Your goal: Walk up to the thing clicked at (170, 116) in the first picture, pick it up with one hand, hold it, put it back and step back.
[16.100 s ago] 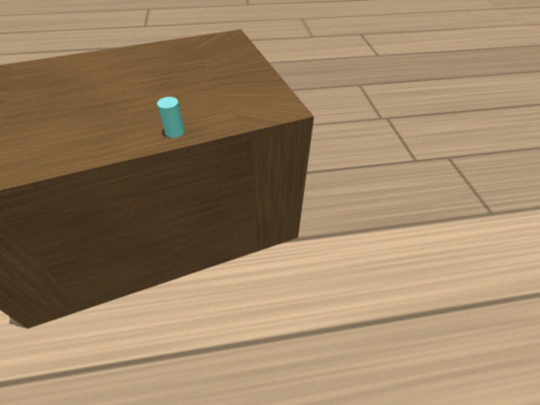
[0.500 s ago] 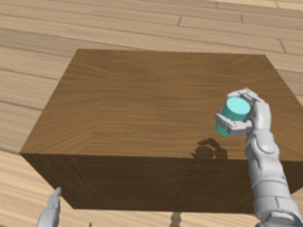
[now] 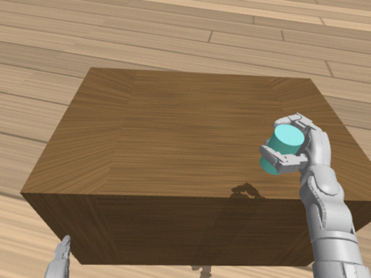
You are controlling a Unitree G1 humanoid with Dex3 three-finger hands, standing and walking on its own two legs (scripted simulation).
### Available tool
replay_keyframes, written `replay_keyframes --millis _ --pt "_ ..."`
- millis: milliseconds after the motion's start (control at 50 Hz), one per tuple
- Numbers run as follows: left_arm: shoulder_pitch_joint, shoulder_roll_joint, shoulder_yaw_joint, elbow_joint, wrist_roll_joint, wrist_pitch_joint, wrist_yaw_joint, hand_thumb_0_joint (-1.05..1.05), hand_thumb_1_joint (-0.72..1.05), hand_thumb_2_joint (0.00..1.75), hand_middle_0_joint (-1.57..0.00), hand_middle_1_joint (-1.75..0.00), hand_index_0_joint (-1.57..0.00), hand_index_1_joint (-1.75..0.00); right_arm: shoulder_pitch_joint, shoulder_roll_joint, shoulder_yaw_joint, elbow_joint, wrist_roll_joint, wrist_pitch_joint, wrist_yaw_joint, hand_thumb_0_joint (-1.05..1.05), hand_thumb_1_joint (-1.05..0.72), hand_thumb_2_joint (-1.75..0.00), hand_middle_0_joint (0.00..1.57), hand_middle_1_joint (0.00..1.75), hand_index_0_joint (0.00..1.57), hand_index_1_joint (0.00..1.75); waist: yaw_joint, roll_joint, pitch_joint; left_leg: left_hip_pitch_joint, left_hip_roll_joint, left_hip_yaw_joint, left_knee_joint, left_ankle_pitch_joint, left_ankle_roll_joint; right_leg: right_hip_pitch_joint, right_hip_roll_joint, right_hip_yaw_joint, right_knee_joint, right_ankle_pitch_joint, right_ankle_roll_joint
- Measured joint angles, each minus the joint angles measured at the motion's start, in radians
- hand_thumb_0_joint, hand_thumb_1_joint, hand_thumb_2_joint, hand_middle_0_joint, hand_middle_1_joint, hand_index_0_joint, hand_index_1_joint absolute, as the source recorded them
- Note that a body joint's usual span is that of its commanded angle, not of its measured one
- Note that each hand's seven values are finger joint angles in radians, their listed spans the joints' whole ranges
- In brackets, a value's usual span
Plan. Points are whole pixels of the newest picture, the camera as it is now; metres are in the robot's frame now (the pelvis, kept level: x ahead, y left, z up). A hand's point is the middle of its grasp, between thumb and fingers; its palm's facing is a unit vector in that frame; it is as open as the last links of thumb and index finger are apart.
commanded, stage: lift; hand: right
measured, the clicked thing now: (280, 150) +0.35 -0.18 +0.13
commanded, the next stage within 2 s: hold in 0.22 s
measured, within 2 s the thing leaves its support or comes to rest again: neither
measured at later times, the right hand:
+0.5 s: hand (285, 137) +0.35 -0.18 +0.17, palm faces +0.19 +0.98 +0.00, open 8.6 cm
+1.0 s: hand (285, 138) +0.35 -0.18 +0.17, palm faces +0.19 +0.98 -0.01, open 8.6 cm
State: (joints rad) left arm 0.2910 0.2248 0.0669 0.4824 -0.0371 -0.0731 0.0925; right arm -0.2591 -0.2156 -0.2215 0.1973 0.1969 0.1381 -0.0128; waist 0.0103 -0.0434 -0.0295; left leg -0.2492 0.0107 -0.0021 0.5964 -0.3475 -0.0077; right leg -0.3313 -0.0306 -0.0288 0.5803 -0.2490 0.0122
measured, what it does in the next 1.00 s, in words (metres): stands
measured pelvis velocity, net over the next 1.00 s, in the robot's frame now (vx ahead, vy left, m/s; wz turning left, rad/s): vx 0.02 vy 0.01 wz -0.01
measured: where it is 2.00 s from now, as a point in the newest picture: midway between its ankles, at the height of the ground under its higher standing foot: outside the picture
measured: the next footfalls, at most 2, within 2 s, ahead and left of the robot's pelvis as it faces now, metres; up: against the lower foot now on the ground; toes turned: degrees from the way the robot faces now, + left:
none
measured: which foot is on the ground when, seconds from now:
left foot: down 0.00-1.00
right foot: down 0.00-1.00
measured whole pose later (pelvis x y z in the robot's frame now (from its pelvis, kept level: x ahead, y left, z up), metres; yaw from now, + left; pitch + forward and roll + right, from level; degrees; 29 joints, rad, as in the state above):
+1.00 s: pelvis +0.02 +0.01 +0.01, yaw -1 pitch -2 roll +0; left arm 0.23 0.23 0.11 0.62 -0.04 -0.11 0.08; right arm -0.19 -0.20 -0.23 -0.06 0.21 0.35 -0.01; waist 0.00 -0.05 -0.02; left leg -0.14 0.01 0.01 0.49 -0.32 0.00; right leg -0.23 -0.03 -0.02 0.48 -0.22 0.02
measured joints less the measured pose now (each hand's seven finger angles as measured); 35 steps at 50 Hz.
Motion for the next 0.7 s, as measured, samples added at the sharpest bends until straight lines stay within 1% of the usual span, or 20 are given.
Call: replay_keyframes --millis 100,200,300,440,560,700 --pt "-0.006 -0.003 -0.004 0.014 0.000 -0.008 0.005 -0.01 -0.52 0.05 -0.05 -0.05 -0.05 -0.05 0.006 0.003 0.000 -0.039 0.001 0.016 -0.005 -0.02 0.31 -1.10 0.82 1.19 0.86 1.21 -0.006 0.008 0.003 0.021 0.000 0.005 -0.016 0.002 0.003 0.020 0.000 0.005 -0.017 0.004 0.003" --pt "-0.025 -0.008 -0.008 0.046 0.002 -0.009 0.001 -0.01 -0.53 0.05 -0.05 -0.05 -0.05 -0.05 0.012 0.005 0.006 -0.064 -0.004 0.049 -0.001 -0.02 0.31 -1.10 0.82 1.20 0.85 1.21 -0.008 0.008 -0.004 0.038 -0.001 0.009 -0.033 0.006 0.005 0.034 0.000 0.008 -0.032 0.008 0.005" --pt "-0.032 -0.008 0.005 0.050 0.002 -0.012 -0.004 -0.01 -0.53 0.05 -0.05 -0.05 -0.05 -0.05 0.030 0.008 0.005 -0.100 -0.001 0.083 0.003 -0.02 0.31 -1.10 0.82 1.20 0.85 1.21 -0.006 -0.003 0.000 0.055 0.001 0.011 -0.051 0.010 0.004 0.050 0.003 0.010 -0.049 0.012 0.004" --pt "-0.029 -0.008 0.007 0.067 -0.001 -0.018 -0.003 -0.01 -0.52 0.05 -0.05 -0.05 -0.06 -0.05 0.047 0.008 -0.008 -0.156 0.008 0.109 -0.001 -0.02 0.31 -1.11 0.82 1.20 0.85 1.21 -0.009 0.000 0.004 0.076 0.001 0.011 -0.069 0.012 0.005 0.071 0.003 0.009 -0.067 0.014 0.005" --pt "-0.053 -0.001 0.021 0.109 0.000 -0.020 -0.006 -0.01 -0.52 0.05 -0.05 -0.05 -0.06 -0.05 0.043 0.007 -0.001 -0.188 0.001 0.140 0.001 -0.02 0.31 -1.11 0.82 1.20 0.86 1.21 -0.013 -0.005 0.009 0.084 0.002 0.012 -0.082 0.016 0.004 0.078 0.004 0.010 -0.076 0.016 0.005" --pt "-0.056 0.000 0.023 0.112 -0.001 -0.023 -0.014 -0.01 -0.51 0.04 -0.05 -0.06 -0.06 -0.05 0.063 0.016 0.000 -0.230 0.011 0.178 0.010 -0.02 0.31 -1.11 0.83 1.19 0.86 1.21 -0.015 -0.005 -0.005 0.103 0.003 0.013 -0.095 0.015 0.004 0.095 0.005 0.010 -0.086 0.015 0.005"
